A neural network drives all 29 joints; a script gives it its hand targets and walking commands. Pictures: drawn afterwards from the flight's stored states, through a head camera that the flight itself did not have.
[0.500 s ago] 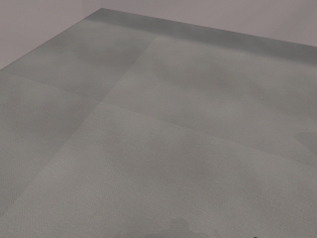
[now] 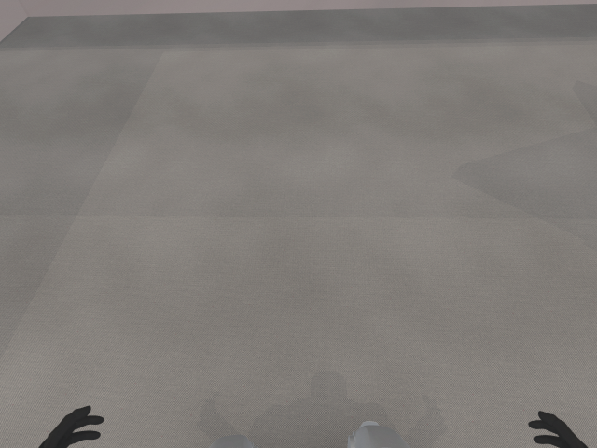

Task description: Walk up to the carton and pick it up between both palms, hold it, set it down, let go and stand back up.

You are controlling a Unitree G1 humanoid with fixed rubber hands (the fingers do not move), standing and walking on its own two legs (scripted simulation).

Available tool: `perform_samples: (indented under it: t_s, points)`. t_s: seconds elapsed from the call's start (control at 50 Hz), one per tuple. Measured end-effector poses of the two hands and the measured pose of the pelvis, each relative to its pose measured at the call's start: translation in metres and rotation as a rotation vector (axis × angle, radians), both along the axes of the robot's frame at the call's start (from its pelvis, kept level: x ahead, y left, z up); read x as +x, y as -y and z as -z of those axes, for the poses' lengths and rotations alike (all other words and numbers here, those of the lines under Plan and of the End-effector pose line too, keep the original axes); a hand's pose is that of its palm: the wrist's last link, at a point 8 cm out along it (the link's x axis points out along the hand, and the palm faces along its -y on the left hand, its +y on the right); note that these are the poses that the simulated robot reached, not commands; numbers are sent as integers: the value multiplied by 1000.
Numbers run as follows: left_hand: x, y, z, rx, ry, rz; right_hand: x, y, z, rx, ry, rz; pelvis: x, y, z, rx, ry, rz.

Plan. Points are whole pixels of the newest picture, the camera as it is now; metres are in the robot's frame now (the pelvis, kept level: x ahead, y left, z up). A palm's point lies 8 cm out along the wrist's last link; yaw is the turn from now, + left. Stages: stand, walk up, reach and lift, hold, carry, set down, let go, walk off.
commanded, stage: walk up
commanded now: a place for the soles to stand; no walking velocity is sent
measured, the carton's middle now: out of the picture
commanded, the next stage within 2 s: none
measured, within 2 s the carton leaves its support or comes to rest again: neither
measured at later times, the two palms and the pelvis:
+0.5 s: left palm (277, 266) +0.39 +0.06 -0.04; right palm out of the picture -0.03 -0.49 -0.06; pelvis +0.09 -0.14 -0.01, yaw -26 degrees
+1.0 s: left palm (411, 223) +0.49 -0.18 -0.06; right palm out of the picture -0.02 -0.59 -0.04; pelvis +0.18 -0.31 +0.01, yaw -45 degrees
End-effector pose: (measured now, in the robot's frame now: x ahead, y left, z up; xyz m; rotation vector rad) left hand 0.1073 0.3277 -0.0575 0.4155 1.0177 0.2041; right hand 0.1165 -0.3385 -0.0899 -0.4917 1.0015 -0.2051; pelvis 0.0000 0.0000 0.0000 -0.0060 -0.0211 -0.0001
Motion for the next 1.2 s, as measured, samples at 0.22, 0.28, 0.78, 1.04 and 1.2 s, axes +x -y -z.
perform_samples:
  t_s: [0.22, 0.28, 0.78, 1.04, 1.2]
  points:
    - [109, 73, 13, -99, 78, 201, -49, 24, -29, -45, 11, 118, 36, 33, -5, 34, 53, 196]
    - [148, 108, 9, -123, 78, 319, -70, 45, -42, -79, 48, 199, 47, 47, -7, 57, 65, 267]
    - [300, 332, 26, -115, 54, 555, -67, 187, -27, -38, 93, 532, 150, 214, 4, 13, 78, 600]
    - [397, 548, -6, -163, 104, 900, -144, 278, -47, -115, 34, 779, 184, 333, -6, 57, 106, 799]
    - [424, 637, -7, -94, 206, 897, -119, 374, -17, -41, 70, 853, 193, 412, 12, -14, 39, 816]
